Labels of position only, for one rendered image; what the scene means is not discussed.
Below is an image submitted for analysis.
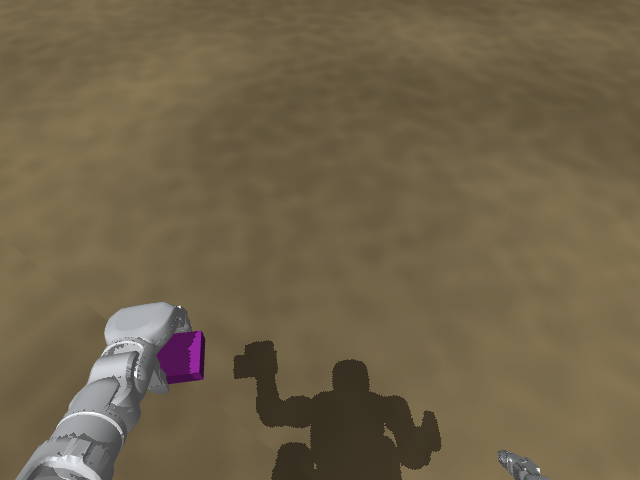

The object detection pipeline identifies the small box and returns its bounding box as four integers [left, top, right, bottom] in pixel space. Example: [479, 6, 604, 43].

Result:
[156, 331, 205, 384]

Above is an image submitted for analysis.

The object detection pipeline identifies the right robot hand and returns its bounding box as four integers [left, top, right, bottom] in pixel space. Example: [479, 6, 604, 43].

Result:
[498, 450, 551, 480]

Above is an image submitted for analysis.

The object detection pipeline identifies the left robot arm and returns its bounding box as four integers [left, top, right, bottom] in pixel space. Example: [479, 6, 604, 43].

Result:
[15, 337, 157, 480]

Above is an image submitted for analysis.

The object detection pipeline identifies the left robot hand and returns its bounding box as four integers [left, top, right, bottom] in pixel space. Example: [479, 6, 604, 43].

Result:
[104, 302, 192, 394]

